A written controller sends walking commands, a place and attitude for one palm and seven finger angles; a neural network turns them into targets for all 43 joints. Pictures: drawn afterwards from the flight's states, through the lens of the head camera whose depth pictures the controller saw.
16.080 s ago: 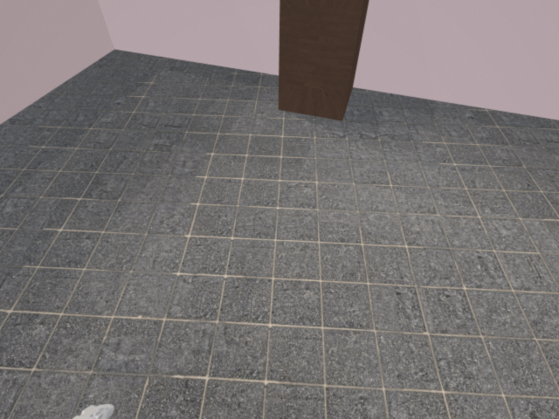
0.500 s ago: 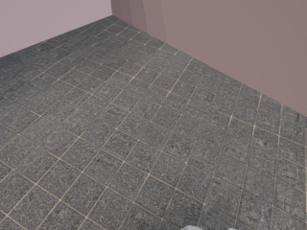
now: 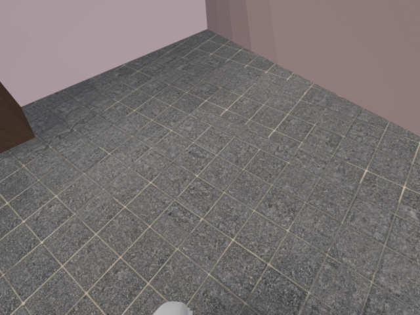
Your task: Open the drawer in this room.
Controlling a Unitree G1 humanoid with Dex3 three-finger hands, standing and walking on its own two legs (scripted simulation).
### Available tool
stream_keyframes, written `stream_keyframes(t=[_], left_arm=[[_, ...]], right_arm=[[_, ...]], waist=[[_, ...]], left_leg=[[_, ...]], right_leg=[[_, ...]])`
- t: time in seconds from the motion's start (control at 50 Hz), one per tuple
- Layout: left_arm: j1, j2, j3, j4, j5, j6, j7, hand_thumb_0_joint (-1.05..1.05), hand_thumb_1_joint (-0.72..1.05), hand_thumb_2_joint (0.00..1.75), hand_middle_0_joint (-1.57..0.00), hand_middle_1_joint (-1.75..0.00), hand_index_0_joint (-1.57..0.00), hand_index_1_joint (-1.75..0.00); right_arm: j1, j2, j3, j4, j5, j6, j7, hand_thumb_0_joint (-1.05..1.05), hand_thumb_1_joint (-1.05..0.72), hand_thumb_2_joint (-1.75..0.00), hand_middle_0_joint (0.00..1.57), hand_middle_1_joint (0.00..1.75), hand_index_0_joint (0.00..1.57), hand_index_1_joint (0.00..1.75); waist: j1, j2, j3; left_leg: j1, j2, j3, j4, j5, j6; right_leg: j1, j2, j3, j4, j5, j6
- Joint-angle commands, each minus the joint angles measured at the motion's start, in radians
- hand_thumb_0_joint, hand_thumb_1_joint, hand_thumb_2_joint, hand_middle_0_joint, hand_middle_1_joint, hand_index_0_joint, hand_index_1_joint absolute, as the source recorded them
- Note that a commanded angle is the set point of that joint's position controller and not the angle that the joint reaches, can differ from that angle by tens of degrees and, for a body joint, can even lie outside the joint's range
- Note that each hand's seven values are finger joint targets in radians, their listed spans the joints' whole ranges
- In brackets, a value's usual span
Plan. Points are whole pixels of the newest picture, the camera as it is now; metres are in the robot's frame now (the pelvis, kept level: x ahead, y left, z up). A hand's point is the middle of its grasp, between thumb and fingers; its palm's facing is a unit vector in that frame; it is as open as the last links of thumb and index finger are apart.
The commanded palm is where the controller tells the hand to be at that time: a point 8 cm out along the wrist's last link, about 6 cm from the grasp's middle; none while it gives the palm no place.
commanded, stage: turn or walk to find it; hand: left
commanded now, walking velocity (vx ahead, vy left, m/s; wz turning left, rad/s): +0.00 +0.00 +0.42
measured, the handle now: out of the picture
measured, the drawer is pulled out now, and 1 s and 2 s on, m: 0.00 0.00 0.00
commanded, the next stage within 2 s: stand and wait in 0.84 s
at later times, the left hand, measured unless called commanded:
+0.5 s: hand out of the picture -0.01 +0.27 -0.17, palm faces +0.24 -0.94 -0.24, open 7.4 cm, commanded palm none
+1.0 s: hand out of the picture -0.05 +0.21 -0.16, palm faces +0.42 -0.87 -0.25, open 7.3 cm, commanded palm none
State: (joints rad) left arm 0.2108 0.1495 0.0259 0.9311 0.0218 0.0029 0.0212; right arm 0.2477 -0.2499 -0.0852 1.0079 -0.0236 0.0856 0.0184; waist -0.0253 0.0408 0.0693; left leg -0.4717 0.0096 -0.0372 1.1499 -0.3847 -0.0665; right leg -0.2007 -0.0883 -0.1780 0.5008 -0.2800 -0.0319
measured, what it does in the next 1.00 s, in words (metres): steps on the spot, turning left: left foot, then right foot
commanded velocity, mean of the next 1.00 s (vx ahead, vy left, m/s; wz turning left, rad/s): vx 0.00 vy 0.00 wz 0.34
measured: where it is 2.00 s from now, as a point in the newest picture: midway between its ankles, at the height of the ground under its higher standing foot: outside the picture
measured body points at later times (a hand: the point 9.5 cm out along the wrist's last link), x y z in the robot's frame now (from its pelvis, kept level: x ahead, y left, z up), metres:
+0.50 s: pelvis -0.02 +0.05 +0.00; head +0.01 +0.07 +0.45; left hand -0.02 +0.32 -0.15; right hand +0.12 -0.17 -0.14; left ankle -0.03 +0.15 -0.74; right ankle -0.01 -0.10 -0.68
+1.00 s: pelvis -0.03 +0.01 +0.00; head +0.01 +0.01 +0.45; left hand -0.08 +0.25 -0.14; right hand +0.11 -0.21 -0.16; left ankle -0.11 +0.15 -0.69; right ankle +0.01 -0.08 -0.74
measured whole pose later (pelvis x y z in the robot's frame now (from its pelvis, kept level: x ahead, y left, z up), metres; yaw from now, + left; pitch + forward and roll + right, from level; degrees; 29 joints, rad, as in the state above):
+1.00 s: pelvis -0.03 +0.01 +0.00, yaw +24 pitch -1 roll +2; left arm 0.23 0.17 0.03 0.96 0.03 0.00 0.02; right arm 0.21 -0.24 -0.07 1.02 -0.02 0.08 0.01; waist 0.01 0.01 0.08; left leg -0.37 0.03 0.00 0.91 -0.46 -0.06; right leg -0.21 -0.11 -0.19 0.52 -0.29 -0.01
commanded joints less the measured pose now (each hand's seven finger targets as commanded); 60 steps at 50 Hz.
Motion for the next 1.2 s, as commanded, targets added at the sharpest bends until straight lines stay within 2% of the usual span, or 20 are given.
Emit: stream_keyframes(t=[0.0, 0.12, 0.16, 0.18, 0.22, 0.24, 0.28, 0.34, 0.5, 0.62, 0.64, 0.66, 0.68, 0.7, 0.76, 0.98, 1.04, 1.08, 1.1, 1.18], left_arm=[[0.074, 0.222, 0.061, -0.036, 0.005, -0.017, 0.014, 0.00, 0.90, 0.90, -0.20, -0.30, -0.20, -0.30], [0.091, 0.265, 0.076, -0.005, 0.011, -0.005, 0.010, 0.00, 0.90, 0.90, -0.20, -0.30, -0.20, -0.30], [0.059, 0.267, 0.079, -0.003, 0.004, 0.001, 0.009, 0.00, 0.90, 0.90, -0.20, -0.30, -0.20, -0.30], [0.057, 0.254, 0.076, -0.006, -0.006, 0.008, 0.005, 0.00, 0.90, 0.90, -0.20, -0.30, -0.20, -0.30], [0.042, 0.147, 0.047, -0.060, -0.010, 0.021, -0.002, 0.00, 0.90, 0.90, -0.20, -0.30, -0.20, -0.30], [-0.026, 0.165, 0.044, -0.069, -0.004, 0.035, 0.007, 0.00, 0.90, 0.90, -0.20, -0.30, -0.20, -0.30], [-0.070, 0.176, 0.055, -0.048, -0.007, 0.040, -0.002, 0.00, 0.90, 0.90, -0.20, -0.30, -0.20, -0.30], [0.016, 0.170, 0.054, -0.007, -0.002, 0.035, -0.013, 0.00, 0.90, 0.90, -0.20, -0.30, -0.20, -0.30], [-0.055, 0.149, 0.043, -0.056, -0.010, 0.026, -0.005, 0.00, 0.90, 0.90, -0.20, -0.30, -0.20, -0.30], [0.052, 0.156, 0.045, -0.038, -0.015, 0.004, 0.002, 0.00, 0.90, 0.90, -0.20, -0.30, -0.20, -0.30], [0.081, 0.195, 0.051, -0.033, -0.009, -0.006, 0.007, 0.00, 0.90, 0.90, -0.20, -0.30, -0.20, -0.30], [0.097, 0.274, 0.068, -0.033, 0.006, -0.015, 0.015, 0.00, 0.90, 0.90, -0.20, -0.30, -0.20, -0.30], [0.091, 0.302, 0.073, -0.049, 0.001, -0.012, 0.013, 0.00, 0.90, 0.90, -0.20, -0.30, -0.20, -0.30], [0.055, 0.275, 0.077, -0.058, -0.002, -0.010, 0.020, 0.00, 0.90, 0.90, -0.20, -0.30, -0.20, -0.30], [-0.050, 0.200, 0.053, -0.085, -0.004, -0.015, 0.014, 0.00, 0.90, 0.90, -0.20, -0.30, -0.20, -0.30], [0.102, 0.241, 0.060, 0.020, 0.010, -0.011, 0.011, 0.00, 0.90, 0.90, -0.20, -0.30, -0.20, -0.30], [0.055, 0.220, 0.053, 0.041, -0.005, -0.003, 0.014, 0.00, 0.90, 0.90, -0.20, -0.30, -0.20, -0.30], [0.097, 0.119, 0.029, 0.030, -0.017, 0.007, 0.009, 0.00, 0.90, 0.90, -0.20, -0.30, -0.20, -0.30], [0.062, 0.111, 0.014, 0.037, -0.013, 0.014, 0.010, 0.00, 0.90, 0.90, -0.20, -0.30, -0.20, -0.30], [0.053, 0.100, 0.008, 0.106, -0.012, 0.024, 0.001, 0.00, 0.90, 0.90, -0.20, -0.30, -0.20, -0.30]], right_arm=[[-0.079, -0.034, -0.001, -0.086, 0.007, -0.031, -0.005, 0.00, -0.90, -0.90, 0.20, 0.30, 0.20, 0.30], [-0.108, -0.023, 0.019, -0.099, 0.018, -0.051, -0.009, 0.00, -0.90, -0.90, 0.20, 0.30, 0.20, 0.30], [-0.049, -0.033, 0.017, -0.085, 0.016, -0.061, -0.011, 0.00, -0.90, -0.90, 0.20, 0.30, 0.20, 0.30], [-0.014, -0.061, 0.012, -0.077, 0.014, -0.069, -0.009, 0.00, -0.90, -0.90, 0.20, 0.30, 0.20, 0.30], [0.042, -0.227, -0.025, -0.081, 0.006, -0.073, -0.015, 0.00, -0.90, -0.90, 0.20, 0.30, 0.20, 0.30], [0.062, -0.221, -0.024, -0.065, 0.003, -0.070, -0.024, 0.00, -0.90, -0.90, 0.20, 0.30, 0.20, 0.30], [-0.040, -0.174, -0.010, -0.083, -0.001, -0.067, -0.037, 0.00, -0.90, -0.90, 0.20, 0.30, 0.20, 0.30], [-0.099, -0.142, 0.002, -0.106, 0.005, -0.080, -0.037, 0.00, -0.90, -0.90, 0.20, 0.30, 0.20, 0.30], [-0.033, -0.149, -0.015, -0.097, 0.000, -0.073, -0.033, 0.00, -0.90, -0.90, 0.20, 0.30, 0.20, 0.30], [-0.074, -0.131, -0.021, -0.116, 0.005, -0.064, -0.028, 0.00, -0.90, -0.90, 0.20, 0.30, 0.20, 0.30], [-0.064, -0.098, -0.018, -0.117, 0.013, -0.067, -0.024, 0.00, -0.90, -0.90, 0.20, 0.30, 0.20, 0.30], [-0.051, -0.035, -0.006, -0.138, 0.019, -0.069, -0.017, 0.00, -0.90, -0.90, 0.20, 0.30, 0.20, 0.30], [-0.080, -0.058, -0.014, -0.153, 0.011, -0.057, -0.021, 0.00, -0.90, -0.90, 0.20, 0.30, 0.20, 0.30], [-0.091, -0.080, -0.022, -0.147, 0.004, -0.040, -0.021, 0.00, -0.90, -0.90, 0.20, 0.30, 0.20, 0.30], [-0.023, -0.051, -0.019, -0.088, 0.001, -0.033, -0.006, 0.00, -0.90, -0.90, 0.20, 0.30, 0.20, 0.30], [-0.094, 0.002, 0.027, -0.068, 0.015, -0.057, -0.018, 0.00, -0.90, -0.90, 0.20, 0.30, 0.20, 0.30], [0.006, -0.014, 0.030, -0.021, 0.014, -0.077, -0.022, 0.00, -0.90, -0.90, 0.20, 0.30, 0.20, 0.30], [0.022, -0.136, 0.010, -0.018, 0.006, -0.094, -0.029, 0.00, -0.90, -0.90, 0.20, 0.30, 0.20, 0.30], [0.004, -0.138, 0.013, -0.012, 0.008, -0.090, -0.037, 0.00, -0.90, -0.90, 0.20, 0.30, 0.20, 0.30], [-0.084, -0.080, 0.034, 0.003, 0.005, -0.097, -0.059, 0.00, -0.90, -0.90, 0.20, 0.30, 0.20, 0.30]], waist=[[0.060, -0.204, -0.045], [0.074, -0.257, -0.087], [0.035, -0.237, -0.110], [0.011, -0.148, -0.128], [-0.022, 0.280, -0.117], [-0.050, 0.218, -0.110], [-0.016, 0.180, -0.008], [0.029, 0.094, -0.054], [-0.008, 0.094, -0.096], [0.050, 0.090, -0.123], [0.062, -0.007, -0.138], [0.065, -0.258, -0.139], [0.080, -0.314, -0.105], [0.071, -0.299, -0.069], [0.006, -0.166, -0.025], [0.079, -0.251, -0.081], [0.019, -0.186, -0.109], [0.027, 0.167, -0.138], [0.012, 0.195, -0.103], [0.038, 0.149, -0.022]], left_leg=[[-0.042, 0.022, 0.036, -0.137, -0.059, -0.008], [0.089, 0.015, 0.108, -0.420, -0.083, 0.016], [0.209, 0.010, 0.129, -0.605, 0.055, 0.026], [0.331, 0.026, 0.110, -0.742, 0.191, 0.039], [0.474, 0.394, -0.320, -0.835, 0.650, 0.217], [0.381, 0.400, -0.317, -0.849, 0.543, 0.260], [0.262, 0.308, -0.263, -0.868, 0.398, 0.246], [0.319, 0.231, -0.158, -0.851, 0.446, 0.215], [0.381, 0.232, -0.235, -0.793, 0.567, 0.247], [0.213, 0.153, -0.255, -0.685, 0.512, 0.184], [0.116, 0.095, -0.212, -0.605, 0.367, 0.131], [-0.065, -0.042, -0.057, -0.421, 0.060, 0.061], [-0.072, -0.065, -0.033, -0.216, -0.202, 0.044], [-0.068, -0.036, -0.073, -0.068, -0.188, 0.049], [-0.087, -0.002, -0.041, 0.079, -0.025, 0.027], [0.105, 0.000, 0.101, -0.431, -0.058, 0.017], [0.338, 0.015, 0.109, -0.750, 0.206, 0.031], [0.484, 0.295, -0.183, -0.795, 0.593, 0.148], [0.407, 0.344, -0.209, -0.845, 0.598, 0.215], [0.339, 0.263, -0.096, -0.840, 0.652, 0.227]], right_leg=[[0.108, -0.260, 0.164, -0.166, 0.383, -0.097], [0.123, -0.287, 0.131, -0.085, 0.480, -0.108], [0.076, -0.266, 0.080, -0.010, 0.420, -0.057], [0.001, -0.237, 0.037, 0.079, 0.341, -0.006], [-0.354, -0.045, 0.008, 0.428, -0.366, 0.106], [-0.326, -0.046, 0.097, 0.530, -0.365, 0.098], [-0.345, -0.045, 0.147, 0.606, -0.240, 0.096], [-0.333, -0.029, 0.144, 0.609, -0.121, 0.109], [-0.274, 0.013, 0.145, 0.379, -0.174, 0.118], [0.029, 0.048, 0.114, -0.042, 0.046, 0.098], [0.152, -0.028, 0.180, -0.151, 0.118, 0.080], [0.248, -0.264, 0.410, -0.191, 0.206, -0.008], [0.109, -0.401, 0.489, -0.227, 0.245, -0.115], [0.017, -0.382, 0.477, -0.243, 0.189, -0.141], [0.008, -0.242, 0.249, -0.188, 0.254, -0.085], [0.118, -0.230, 0.169, -0.097, 0.530, -0.107], [0.024, -0.177, 0.123, -0.001, 0.384, -0.027], [-0.181, -0.034, 0.048, 0.173, -0.074, 0.070], [-0.178, -0.014, 0.079, 0.282, -0.284, 0.082], [-0.160, -0.021, 0.147, 0.336, -0.208, 0.076]])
